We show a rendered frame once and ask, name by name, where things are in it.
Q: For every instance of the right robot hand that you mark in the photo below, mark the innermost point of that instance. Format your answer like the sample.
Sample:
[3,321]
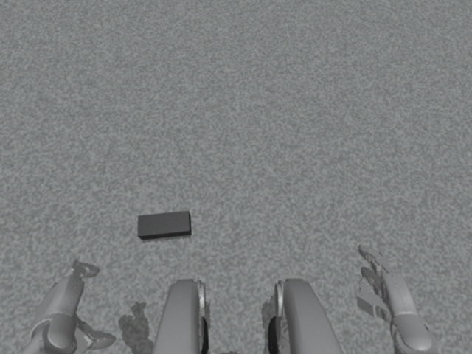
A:
[392,295]

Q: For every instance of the carton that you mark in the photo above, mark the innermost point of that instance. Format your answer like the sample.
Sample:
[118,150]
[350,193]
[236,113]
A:
[171,224]

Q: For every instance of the left robot hand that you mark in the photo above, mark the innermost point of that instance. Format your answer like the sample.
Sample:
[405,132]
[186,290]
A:
[64,297]

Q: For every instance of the left robot arm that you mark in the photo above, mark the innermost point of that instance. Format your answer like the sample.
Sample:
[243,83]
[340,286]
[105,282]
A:
[52,334]

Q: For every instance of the right robot arm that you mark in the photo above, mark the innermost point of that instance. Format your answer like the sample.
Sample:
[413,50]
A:
[411,334]

